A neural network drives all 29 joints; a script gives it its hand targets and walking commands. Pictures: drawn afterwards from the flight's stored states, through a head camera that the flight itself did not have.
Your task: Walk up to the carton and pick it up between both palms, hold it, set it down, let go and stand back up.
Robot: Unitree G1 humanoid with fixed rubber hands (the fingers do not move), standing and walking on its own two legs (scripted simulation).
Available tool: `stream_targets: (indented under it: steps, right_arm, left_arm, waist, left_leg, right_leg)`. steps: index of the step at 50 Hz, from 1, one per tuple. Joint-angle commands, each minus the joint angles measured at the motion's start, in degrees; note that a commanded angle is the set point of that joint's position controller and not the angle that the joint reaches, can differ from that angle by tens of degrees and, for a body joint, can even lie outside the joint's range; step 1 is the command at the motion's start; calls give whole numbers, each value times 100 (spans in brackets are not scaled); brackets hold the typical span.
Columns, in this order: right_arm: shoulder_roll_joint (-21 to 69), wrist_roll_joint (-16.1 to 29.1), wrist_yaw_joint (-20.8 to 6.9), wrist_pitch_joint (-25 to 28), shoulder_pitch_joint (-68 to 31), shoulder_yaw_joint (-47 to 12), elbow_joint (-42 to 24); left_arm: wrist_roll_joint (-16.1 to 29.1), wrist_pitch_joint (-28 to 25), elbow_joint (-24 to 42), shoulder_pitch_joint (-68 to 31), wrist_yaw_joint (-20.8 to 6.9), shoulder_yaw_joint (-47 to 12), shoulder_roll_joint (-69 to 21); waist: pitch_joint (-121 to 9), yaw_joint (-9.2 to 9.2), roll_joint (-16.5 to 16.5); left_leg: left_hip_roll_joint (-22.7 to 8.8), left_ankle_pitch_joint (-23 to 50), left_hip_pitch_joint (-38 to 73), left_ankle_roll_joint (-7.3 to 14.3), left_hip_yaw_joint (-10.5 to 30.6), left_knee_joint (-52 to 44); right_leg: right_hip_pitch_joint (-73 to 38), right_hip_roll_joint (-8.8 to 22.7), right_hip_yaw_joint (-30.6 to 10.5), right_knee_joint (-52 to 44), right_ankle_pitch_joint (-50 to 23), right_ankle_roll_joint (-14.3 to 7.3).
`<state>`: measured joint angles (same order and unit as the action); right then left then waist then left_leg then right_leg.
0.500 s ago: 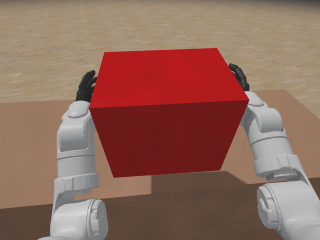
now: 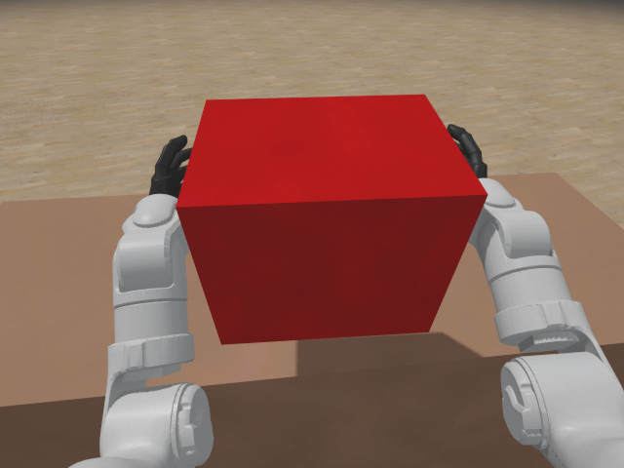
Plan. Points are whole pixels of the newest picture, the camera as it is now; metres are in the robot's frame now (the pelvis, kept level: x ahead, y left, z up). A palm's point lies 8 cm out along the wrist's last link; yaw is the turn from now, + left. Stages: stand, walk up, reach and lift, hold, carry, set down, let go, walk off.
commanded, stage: hold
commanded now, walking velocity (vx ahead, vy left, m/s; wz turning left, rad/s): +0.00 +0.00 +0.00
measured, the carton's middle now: (322, 220) +0.35 +0.00 +0.19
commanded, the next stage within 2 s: none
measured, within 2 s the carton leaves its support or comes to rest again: neither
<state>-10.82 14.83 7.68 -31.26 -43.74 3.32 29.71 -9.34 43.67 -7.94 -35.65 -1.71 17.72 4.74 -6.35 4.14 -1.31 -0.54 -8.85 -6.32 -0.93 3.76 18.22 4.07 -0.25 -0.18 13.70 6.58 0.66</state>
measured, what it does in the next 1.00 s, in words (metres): stands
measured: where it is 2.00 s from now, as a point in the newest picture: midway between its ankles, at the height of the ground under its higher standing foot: outside the picture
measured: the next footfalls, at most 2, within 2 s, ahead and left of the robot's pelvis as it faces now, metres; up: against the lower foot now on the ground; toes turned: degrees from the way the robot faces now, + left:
none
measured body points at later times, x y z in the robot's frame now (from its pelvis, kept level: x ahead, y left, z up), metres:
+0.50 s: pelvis +0.00 +0.00 +0.00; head -0.06 +0.02 +0.45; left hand +0.38 +0.19 +0.22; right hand +0.38 -0.18 +0.23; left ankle +0.02 +0.13 -0.75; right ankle +0.01 -0.13 -0.75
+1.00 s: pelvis +0.00 +0.00 +0.00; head -0.06 +0.02 +0.45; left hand +0.37 +0.19 +0.22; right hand +0.38 -0.18 +0.23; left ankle +0.02 +0.13 -0.75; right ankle +0.01 -0.13 -0.75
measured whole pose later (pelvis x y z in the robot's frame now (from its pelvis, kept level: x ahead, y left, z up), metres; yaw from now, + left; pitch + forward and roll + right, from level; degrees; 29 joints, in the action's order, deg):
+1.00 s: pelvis +0.00 +0.00 +0.00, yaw +1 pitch -3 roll -1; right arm -10.7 14.2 8.0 -31.5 -45.0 3.4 30.8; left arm -8.8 42.2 -10.4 -36.4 -1.8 18.9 4.6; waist -6.3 4.3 -1.2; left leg -0.5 -9.0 -6.7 -1.0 4.2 18.6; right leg 4.4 -0.3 0.0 14.6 7.2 0.5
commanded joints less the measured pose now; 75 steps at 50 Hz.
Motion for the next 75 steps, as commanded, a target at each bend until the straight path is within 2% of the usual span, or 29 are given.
stream_targets:
  steps: [1, 6, 8, 14, 15, 17, 21, 23, 25, 29, 33, 36, 39, 41, 48, 50, 54, 58, 60, 63, 64, 65, 66, 68, 69, 70, 72, 74, 75]
  right_arm:
    - [3400, 804, -728, 377, -4176, -1943, -1958]
    - [3398, 825, -712, 378, -4148, -1965, -2029]
    - [3418, 797, -710, 395, -4382, -1958, -2086]
    - [3451, 781, -724, 371, -4254, -1895, -1875]
    - [3404, 745, -746, 379, -4227, -1833, -1812]
    - [3420, 822, -749, 374, -4156, -1857, -1817]
    - [3378, 889, -736, 332, -4045, -1945, -1868]
    - [3331, 970, -715, 369, -4121, -2065, -2286]
    - [3132, 801, -714, 297, -3959, -1912, -1907]
    - [3355, 832, -774, 358, -4260, -2001, -2078]
    - [3385, 913, -743, 382, -4332, -2004, -2084]
    - [3369, 751, -772, 351, -4219, -1806, -1622]
    - [3569, 895, -747, 423, -4414, -2048, -2096]
    - [3516, 880, -687, 327, -4263, -2071, -1955]
    - [3493, 792, -709, 343, -4307, -1907, -1762]
    - [3593, 775, -699, 353, -4399, -1950, -1879]
    - [3415, 873, -676, 344, -4255, -1949, -1906]
    - [3504, 839, -688, 330, -4210, -2013, -1901]
    - [3458, 930, -668, 328, -4151, -2019, -2058]
    - [3296, 776, -685, 236, -4009, -1848, -1634]
    - [3373, 807, -721, 302, -4336, -1828, -1818]
    - [3385, 805, -771, 304, -4154, -1761, -1588]
    - [3307, 780, -796, 340, -4248, -1738, -1634]
    - [3442, 945, -842, 403, -4411, -1942, -2042]
    - [3303, 894, -829, 390, -4405, -1901, -1960]
    - [3405, 921, -816, 398, -4284, -1989, -2028]
    - [3362, 771, -790, 319, -4181, -1857, -1637]
    - [3440, 814, -807, 308, -4265, -1893, -1623]
    - [3394, 830, -815, 337, -4220, -1860, -1602]
  left_arm:
    - [880, -353, 872, -4119, -919, -2731, -2965]
    - [884, -359, 930, -4100, -925, -2746, -2955]
    - [869, -404, 460, -3969, -979, -2467, -2983]
    - [866, -507, 806, -4310, -906, -2641, -2988]
    - [939, -514, 844, -4422, -885, -2740, -2987]
    - [989, -492, 760, -4378, -899, -2788, -3056]
    - [990, -477, 984, -4294, -888, -2803, -3025]
    - [1039, -457, 1158, -4133, -865, -2907, -3116]
    - [854, -381, 841, -3952, -876, -2653, -2981]
    - [875, -397, 745, -4024, -904, -2593, -3011]
    - [918, -416, 869, -4194, -898, -2703, -3094]
    - [795, -410, 565, -4248, -901, -2556, -3027]
    - [1048, -504, 1075, -4514, -871, -2816, -3042]
    - [923, -473, 689, -4155, -882, -2592, -2884]
    - [941, -472, 648, -4374, -917, -2611, -3006]
    - [886, -474, 553, -4276, -940, -2521, -2973]
    - [997, -489, 653, -4289, -906, -2727, -3105]
    - [969, -498, 664, -4200, -935, -2680, -3024]
    - [993, -481, 857, -4171, -929, -2794, -3098]
    - [854, -390, 601, -4125, -966, -2620, -2911]
    - [924, -428, 687, -4314, -952, -2634, -3011]
    - [947, -441, 716, -4430, -929, -2737, -3106]
    - [865, -416, 594, -4267, -914, -2685, -3181]
    - [1066, -472, 1071, -4466, -822, -2919, -3248]
    - [984, -451, 741, -4293, -813, -2780, -3153]
    - [1019, -491, 999, -4267, -802, -2853, -3183]
    - [810, -410, 495, -4139, -870, -2541, -3019]
    - [954, -451, 810, -4438, -884, -2650, -3001]
    - [923, -455, 798, -4446, -857, -2735, -3043]
  waist:
    - [-2035, 50, 269]
    - [-2047, 60, 281]
    - [-1902, -1, 89]
    - [-2103, 80, 382]
    - [-2112, 198, 417]
    - [-2139, 138, 470]
    - [-2245, 132, 454]
    - [-2458, 139, 429]
    - [-1958, 166, 443]
    - [-2032, -17, 201]
    - [-2085, 65, 263]
    - [-1764, 43, 334]
    - [-2514, 69, 283]
    - [-2216, 32, 26]
    - [-2055, 29, 266]
    - [-2124, 16, 105]
    - [-2072, 159, 421]
    - [-2132, 87, 198]
    - [-2370, 109, 362]
    - [-1728, 174, 347]
    - [-1920, 105, 333]
    - [-1739, 192, 554]
    - [-1735, 72, 684]
    - [-2336, 86, 529]
    - [-2238, 100, 434]
    - [-2312, 58, 357]
    - [-1767, 67, 158]
    - [-2080, 65, 215]
    - [-2049, 95, 479]
  left_leg:
    - [352, 1171, 313, -122, -294, -144]
    - [361, 1265, 336, -136, -286, -118]
    - [357, 985, 121, -75, -298, -177]
    - [365, 1242, 183, -208, -276, -67]
    - [345, 1126, 291, -241, -251, -102]
    - [368, 1064, 250, -212, -285, -114]
    - [358, 1497, 272, -280, -250, -39]
    - [343, 1864, 539, -319, -241, 84]
    - [328, 1526, 420, -318, -229, -41]
    - [332, 1208, 162, -145, -259, -179]
    - [338, 1319, 342, -211, -292, -72]
    - [327, 811, 118, -170, -298, -237]
    - [336, 1342, 287, -146, -255, -10]
    - [408, 1264, 149, -62, -281, -99]
    - [351, 929, 158, -118, -288, -147]
    - [356, 946, 51, -53, -256, -161]
    - [345, 1241, 209, -236, -235, -90]
    - [379, 1174, 216, -135, -229, -107]
    - [361, 1523, 384, -214, -205, 0]
    - [351, 1032, 203, -241, -243, -187]
    - [299, 852, 183, -213, -210, -217]
    - [275, 853, 154, -241, -238, -261]
    - [257, 1005, 183, -285, -225, -208]
    - [245, 1553, 427, -296, -193, 19]
    - [260, 1562, 398, -287, -188, 13]
    - [283, 1688, 452, -266, -199, 30]
    - [302, 1041, 207, -169, -266, -174]
    - [305, 903, 230, -121, -256, -214]
    - [297, 965, 186, -195, -253, -194]
  right_leg:
    - [-903, -310, 77, 25, -967, 22]
    - [-934, -315, 88, 42, -1059, 31]
    - [-954, -284, 108, 72, -1034, 45]
    - [-968, -347, 131, 147, -1083, -3]
    - [-884, -348, 131, 119, -972, -24]
    - [-892, -310, 102, 93, -956, -12]
    - [-1036, -329, 103, 171, -1351, -8]
    - [-1074, -428, 141, 218, -1577, -1]
    - [-929, -374, 128, 110, -1178, -10]
    - [-967, -324, 140, 144, -1068, -28]
    - [-892, -351, 125, 139, -1140, 9]
    - [-772, -319, 113, 44, -646, -5]
    - [-1060, -325, 87, 197, -1317, 35]
    - [-1212, -297, 36, 183, -1542, 143]
    - [-949, -306, 85, 117, -880, 35]
    - [-1043, -302, 85, 135, -1116, 54]
    - [-918, -330, 64, 130, -1187, 0]
    - [-1014, -307, 46, 144, -1266, 65]
    - [-1076, -339, 72, 207, -1549, 34]
    - [-833, -315, 105, 83, -995, 25]
    - [-851, -338, 117, 102, -686, -7]
    - [-694, -347, 118, 72, -597, -72]
    - [-688, -340, 143, 88, -610, -93]
    - [-776, -424, 164, 167, -989, -88]
    - [-757, -395, 135, 127, -1079, -74]
    - [-847, -411, 140, 165, -1248, -19]
    - [-830, -354, 112, 45, -915, 25]
    - [-874, -314, 86, 114, -804, 6]
    - [-783, -313, 93, 107, -771, 6]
